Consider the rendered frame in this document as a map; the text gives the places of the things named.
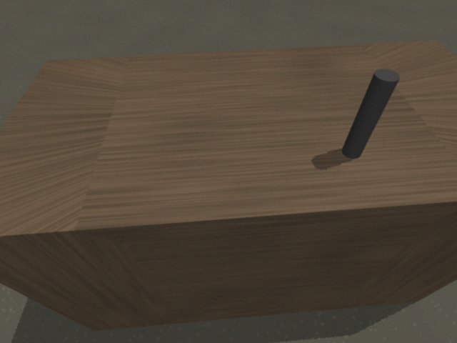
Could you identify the can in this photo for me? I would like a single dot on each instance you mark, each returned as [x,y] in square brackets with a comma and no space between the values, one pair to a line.
[374,102]

